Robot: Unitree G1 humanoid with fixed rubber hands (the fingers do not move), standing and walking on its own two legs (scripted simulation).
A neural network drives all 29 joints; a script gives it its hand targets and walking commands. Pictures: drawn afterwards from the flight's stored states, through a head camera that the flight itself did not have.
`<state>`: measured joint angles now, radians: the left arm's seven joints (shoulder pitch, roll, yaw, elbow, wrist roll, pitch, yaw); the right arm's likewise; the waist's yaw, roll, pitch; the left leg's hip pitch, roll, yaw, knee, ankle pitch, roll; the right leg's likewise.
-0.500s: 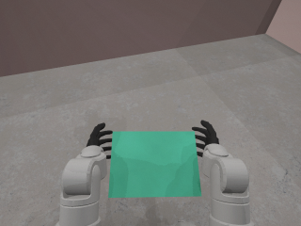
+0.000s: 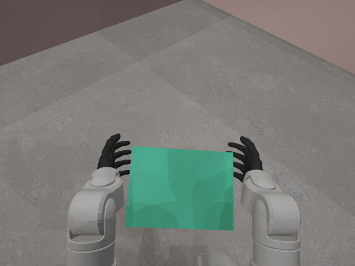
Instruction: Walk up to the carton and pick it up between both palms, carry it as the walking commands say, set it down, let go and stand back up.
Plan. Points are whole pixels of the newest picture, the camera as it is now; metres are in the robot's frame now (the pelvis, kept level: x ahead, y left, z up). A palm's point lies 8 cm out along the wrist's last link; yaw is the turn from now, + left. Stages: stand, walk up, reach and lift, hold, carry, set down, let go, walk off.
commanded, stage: carry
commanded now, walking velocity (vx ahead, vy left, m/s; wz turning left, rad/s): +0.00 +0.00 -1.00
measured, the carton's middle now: (176, 186) +0.29 +0.01 -0.01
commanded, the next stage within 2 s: none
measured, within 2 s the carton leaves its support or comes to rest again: neither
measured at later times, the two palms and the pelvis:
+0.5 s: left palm (223, 191) +0.25 -0.07 +0.06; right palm out of the picture +0.15 -0.33 +0.08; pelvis -0.05 -0.09 -0.01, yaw -24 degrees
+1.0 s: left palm out of the picture +0.16 -0.32 +0.07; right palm out of the picture -0.06 -0.48 +0.06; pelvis -0.10 -0.17 -0.03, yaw -54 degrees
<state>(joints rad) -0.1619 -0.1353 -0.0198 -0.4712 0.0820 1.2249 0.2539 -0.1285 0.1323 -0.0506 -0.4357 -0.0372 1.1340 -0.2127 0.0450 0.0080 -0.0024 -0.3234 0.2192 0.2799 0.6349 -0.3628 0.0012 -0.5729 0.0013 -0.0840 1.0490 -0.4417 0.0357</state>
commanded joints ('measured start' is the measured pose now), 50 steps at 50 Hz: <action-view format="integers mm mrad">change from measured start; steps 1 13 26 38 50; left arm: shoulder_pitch -283 -279 -257 -381 -279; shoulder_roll -974 -950 -937 -921 -941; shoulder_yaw -553 -444 -534 -519 -415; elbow -61 25 -153 -60 101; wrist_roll -360 -317 -323 -356 -309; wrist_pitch -25 4 -57 2 -6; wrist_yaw -240 -225 -223 -226 -224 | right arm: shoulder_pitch -282 -454 -258 -360 -485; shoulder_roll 920 952 1009 894 966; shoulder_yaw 524 578 560 499 585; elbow -132 -78 -56 -78 -17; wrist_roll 272 349 331 281 329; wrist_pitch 28 90 25 72 88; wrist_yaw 196 201 202 181 199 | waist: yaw -51 -41 -30 -41 -41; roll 162 -146 -83 162 -319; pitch -318 -218 -448 -134 -353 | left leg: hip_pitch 395 -316 -6 257 -362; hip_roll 206 -52 -216 154 -51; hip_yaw -51 -211 -271 -80 -232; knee -106 532 46 -240 641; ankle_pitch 889 -355 -100 520 -491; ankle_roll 7 -188 -84 3 -158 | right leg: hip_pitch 0 355 421 -64 587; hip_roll -17 -239 -159 0 -278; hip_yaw -67 476 573 -12 567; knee -169 -607 -672 -25 -479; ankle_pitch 59 784 569 125 1318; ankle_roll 0 -240 -170 28 -272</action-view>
